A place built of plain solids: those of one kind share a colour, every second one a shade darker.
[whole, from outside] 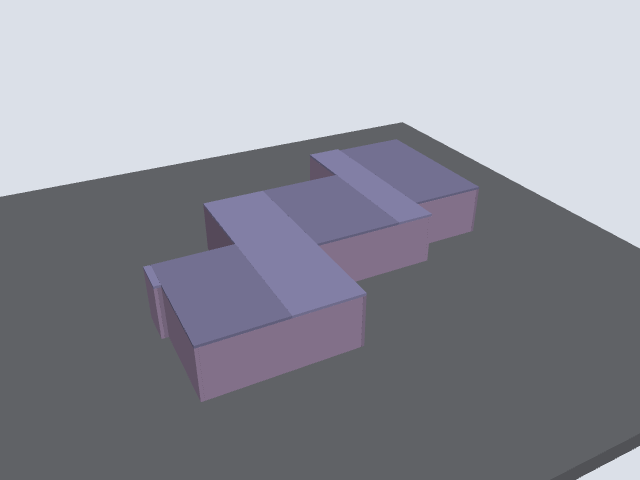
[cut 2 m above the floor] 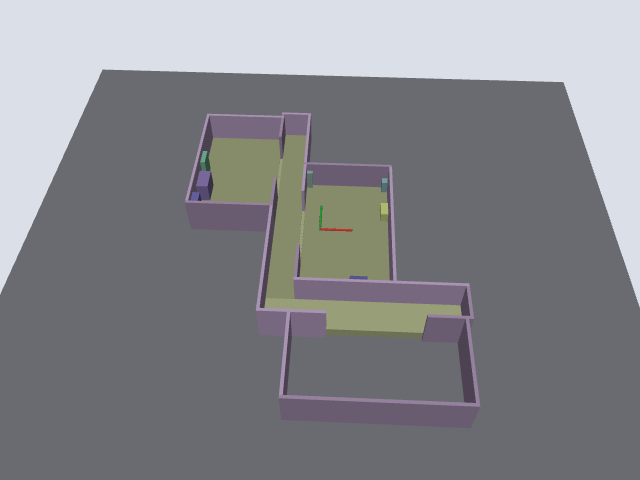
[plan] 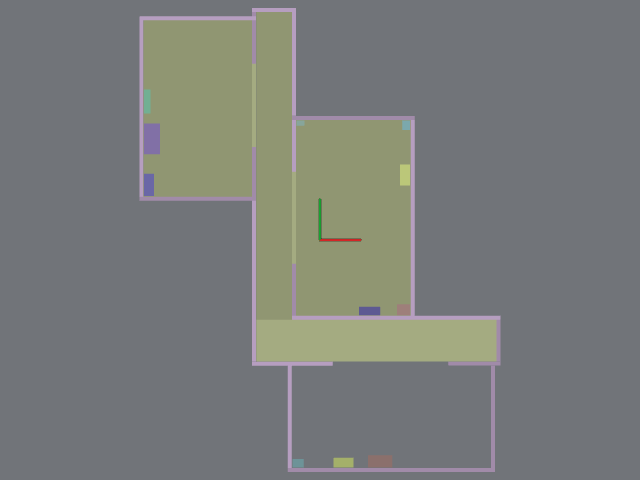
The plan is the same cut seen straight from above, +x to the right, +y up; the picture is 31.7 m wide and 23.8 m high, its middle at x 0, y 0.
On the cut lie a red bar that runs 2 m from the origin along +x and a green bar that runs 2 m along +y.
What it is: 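One storey of an old house, long lived in; a hall and three lower rooms beside it, each open to the hall along a stretch without wall, rail or kerb; a room's floor lies below the hall's by a bare drop, by one riser or not at all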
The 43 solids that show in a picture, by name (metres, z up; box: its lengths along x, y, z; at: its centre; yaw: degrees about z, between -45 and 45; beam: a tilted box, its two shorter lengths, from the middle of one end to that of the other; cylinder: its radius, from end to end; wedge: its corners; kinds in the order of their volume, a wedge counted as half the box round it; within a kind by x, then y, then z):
{
 "floor_1": {"box": [5.39, 8.75, 0.54], "at": [-6.06, 6.52, 0.22]},
 "floor_2": {"box": [0.2, 4.12, 0.54], "at": [-3.27, 6.67, 0.22]},
 "floor_3": {"box": [1.78, 15.27, 0.69], "at": [-2.28, 3.67, 0.3]},
 "floor_4": {"box": [0.2, 4.56, 0.69], "at": [-1.29, 1.11, 0.3]},
 "floor_5": {"box": [5.69, 9.71, 0.69], "at": [1.65, 1.1, 0.3]},
 "floor_6": {"box": [11.92, 2.07, 0.69], "at": [2.79, -4.99, 0.3]},
 "wall_1": {"box": [0.2, 8.75, 3.35], "at": [-8.86, 6.52, 1.63]},
 "wall_2": {"box": [5.79, 0.2, 3.35], "at": [-6.06, 2.05, 1.63]},
 "wall_3": {"box": [5.79, 0.2, 3.35], "at": [-6.06, 10.99, 1.63]},
 "wall_4": {"box": [0.2, 7.98, 3.35], "at": [-3.27, -2.04, 1.63]},
 "wall_5": {"box": [0.2, 2.47, 3.35], "at": [-3.27, 3.38, 1.63]},
 "wall_6": {"box": [0.2, 2.16, 3.35], "at": [-3.27, 9.81, 1.63]},
 "wall_7": {"box": [0.2, 0.21, 3.35], "at": [-3.27, 11.2, 1.63]},
 "wall_8": {"box": [2.18, 0.2, 3.35], "at": [-2.28, 11.41, 1.63]},
 "wall_9": {"box": [0.2, 5.08, 3.35], "at": [-1.5, -8.77, 1.63]},
 "wall_10": {"box": [4.01, 0.2, 3.35], "at": [-1.36, -6.13, 1.63]},
 "wall_11": {"box": [0.2, 2.58, 3.35], "at": [-1.29, -2.47, 1.63]},
 "wall_12": {"box": [0.2, 2.57, 3.35], "at": [-1.29, 4.67, 1.63]},
 "wall_13": {"box": [0.2, 5.15, 3.35], "at": [-1.29, 8.73, 1.63]},
 "wall_14": {"box": [6.09, 0.2, 3.35], "at": [1.65, 6.05, 1.63]},
 "wall_15": {"box": [10.27, 0.2, 3.35], "at": [3.54, -11.41, 1.63]},
 "wall_16": {"box": [10.35, 0.2, 3.35], "at": [3.78, -3.86, 1.63]},
 "wall_17": {"box": [0.2, 9.71, 3.35], "at": [4.6, 1.1, 1.63]},
 "wall_18": {"box": [2.6, 0.2, 3.35], "at": [7.66, -6.13, 1.63]},
 "wall_19": {"box": [0.2, 5.08, 3.35], "at": [8.58, -8.77, 1.63]},
 "wall_20": {"box": [0.2, 2.07, 3.35], "at": [8.86, -4.99, 1.63]},
 "roof_1": {"box": [7.76, 4.94, 0.16], "at": [-5.07, 8.62, 3.38]},
 "roof_2": {"box": [2.18, 0.41, 0.16], "at": [-2.28, 11.3, 3.38]},
 "roof_3": {"box": [13.65, 4.21, 0.16], "at": [-2.13, 4.05, 3.38]},
 "roof_4": {"box": [8.06, 5.71, 0.16], "at": [0.66, -0.91, 3.38]},
 "roof_5": {"box": [12.32, 2.47, 0.16], "at": [2.79, -4.99, 3.38]},
 "roof_6": {"box": [10.27, 5.28, 0.16], "at": [3.54, -8.87, 3.38]},
 "metal_shelving_1": {"box": [0.49, 1.11, 1.79], "at": [-8.48, 2.73, 1.39]},
 "metal_shelving_2": {"box": [1.06, 0.42, 1.72], "at": [2.46, -3.52, 1.5]},
 "workbench_1": {"box": [0.8, 1.53, 1.38], "at": [-8.33, 5.01, 1.18]},
 "carton_stack_1": {"box": [1.21, 0.6, 1.05], "at": [2.98, -10.98, 0.47]},
 "carton_stack_2": {"box": [0.65, 0.54, 0.76], "at": [4.14, -3.46, 1.02]},
 "trunk_1": {"box": [1.0, 0.48, 0.73], "at": [1.17, -11.04, 0.31]},
 "trunk_2": {"box": [0.5, 1.04, 0.7], "at": [4.22, 3.22, 1.0]},
 "bookcase_1": {"box": [0.32, 1.19, 1.72], "at": [-8.57, 6.87, 1.35]},
 "crate_stack_1": {"box": [0.56, 0.42, 1.09], "at": [-1.09, -11.07, 0.5]},
 "crate_stack_2": {"box": [0.39, 0.48, 0.92], "at": [4.28, 5.69, 1.11]},
 "tall_odds_1": {"box": [0.4, 0.26, 1.41], "at": [-0.96, 5.79, 1.35]}
}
